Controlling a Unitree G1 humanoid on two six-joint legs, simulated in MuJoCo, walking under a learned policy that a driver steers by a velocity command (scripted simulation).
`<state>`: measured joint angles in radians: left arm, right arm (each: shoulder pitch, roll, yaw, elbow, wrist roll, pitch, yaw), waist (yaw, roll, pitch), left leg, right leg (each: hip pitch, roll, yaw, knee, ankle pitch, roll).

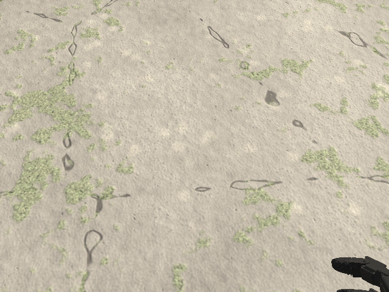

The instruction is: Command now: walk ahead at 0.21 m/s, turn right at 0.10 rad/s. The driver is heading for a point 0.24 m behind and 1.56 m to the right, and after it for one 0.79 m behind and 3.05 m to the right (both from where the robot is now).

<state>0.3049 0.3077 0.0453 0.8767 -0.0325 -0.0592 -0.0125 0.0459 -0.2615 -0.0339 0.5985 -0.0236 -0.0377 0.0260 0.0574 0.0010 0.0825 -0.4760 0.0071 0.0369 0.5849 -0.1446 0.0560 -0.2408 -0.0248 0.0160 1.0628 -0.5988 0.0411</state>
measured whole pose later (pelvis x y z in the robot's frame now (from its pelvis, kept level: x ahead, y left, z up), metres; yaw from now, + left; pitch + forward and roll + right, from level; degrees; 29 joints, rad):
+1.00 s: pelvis +0.11 -0.01 +0.02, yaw -34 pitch +1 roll +0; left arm 0.15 0.36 0.09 0.67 -0.02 0.05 0.03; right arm 0.13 -0.28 -0.08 0.79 -0.01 -0.01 -0.02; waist 0.00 -0.05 0.05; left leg -0.25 -0.01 -0.01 0.46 -0.24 0.01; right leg -0.49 0.09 0.13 1.05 -0.48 0.05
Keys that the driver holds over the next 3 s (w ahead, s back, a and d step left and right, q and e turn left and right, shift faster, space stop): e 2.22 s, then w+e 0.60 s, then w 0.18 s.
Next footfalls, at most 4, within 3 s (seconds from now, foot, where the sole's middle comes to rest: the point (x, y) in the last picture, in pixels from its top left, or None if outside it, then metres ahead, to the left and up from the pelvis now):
0.42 right None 0.11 -0.15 -0.76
0.88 left None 0.21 0.06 -0.76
1.30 right None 0.04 -0.15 -0.76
1.78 left None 0.23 -0.03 -0.76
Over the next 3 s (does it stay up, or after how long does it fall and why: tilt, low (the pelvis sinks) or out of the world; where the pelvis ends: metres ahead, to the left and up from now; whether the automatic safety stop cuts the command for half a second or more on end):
stays up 0.09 -0.31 0.02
